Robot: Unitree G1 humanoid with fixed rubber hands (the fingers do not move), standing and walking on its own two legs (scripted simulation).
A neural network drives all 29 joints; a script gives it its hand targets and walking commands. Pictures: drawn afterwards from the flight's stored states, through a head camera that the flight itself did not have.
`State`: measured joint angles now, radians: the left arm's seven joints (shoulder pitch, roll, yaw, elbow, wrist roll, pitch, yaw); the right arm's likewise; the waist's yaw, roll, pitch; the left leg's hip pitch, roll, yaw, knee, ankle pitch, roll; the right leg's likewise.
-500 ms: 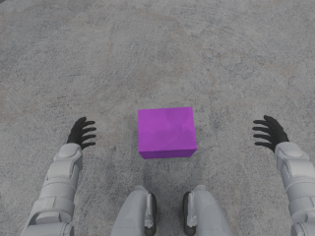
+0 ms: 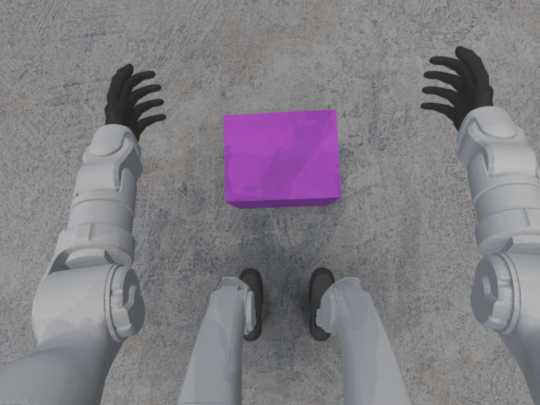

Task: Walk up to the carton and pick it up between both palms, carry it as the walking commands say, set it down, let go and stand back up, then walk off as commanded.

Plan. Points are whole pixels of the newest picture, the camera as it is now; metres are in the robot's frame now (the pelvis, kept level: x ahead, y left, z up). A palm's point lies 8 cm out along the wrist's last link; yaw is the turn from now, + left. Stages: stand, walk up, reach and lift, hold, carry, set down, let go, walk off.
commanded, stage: reach and lift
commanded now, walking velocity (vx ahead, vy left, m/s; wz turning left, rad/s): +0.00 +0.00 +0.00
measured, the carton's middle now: (281, 165) +0.51 +0.02 -0.54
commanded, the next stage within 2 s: none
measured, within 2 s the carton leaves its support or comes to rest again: neither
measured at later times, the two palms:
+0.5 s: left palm (153, 138) +0.49 +0.23 -0.18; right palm (437, 123) +0.50 -0.23 -0.18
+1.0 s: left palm (185, 156) +0.49 +0.23 -0.33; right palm (398, 147) +0.50 -0.22 -0.34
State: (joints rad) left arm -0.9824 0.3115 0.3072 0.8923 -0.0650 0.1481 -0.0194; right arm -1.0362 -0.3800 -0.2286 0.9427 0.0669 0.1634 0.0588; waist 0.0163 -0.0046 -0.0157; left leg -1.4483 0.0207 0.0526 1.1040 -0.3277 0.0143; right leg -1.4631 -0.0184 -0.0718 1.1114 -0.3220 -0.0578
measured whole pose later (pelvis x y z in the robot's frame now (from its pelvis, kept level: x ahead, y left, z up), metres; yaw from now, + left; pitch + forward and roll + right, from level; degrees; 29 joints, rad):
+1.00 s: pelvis -0.04 +0.01 -0.21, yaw +0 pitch +43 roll +1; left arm -1.23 0.35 0.23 0.94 -0.18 0.15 0.07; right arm -1.30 -0.47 -0.18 1.04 0.16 0.15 0.02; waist 0.03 0.01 0.12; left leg -2.15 0.04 0.06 1.93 -0.53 0.04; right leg -2.16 -0.05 -0.07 1.93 -0.51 -0.08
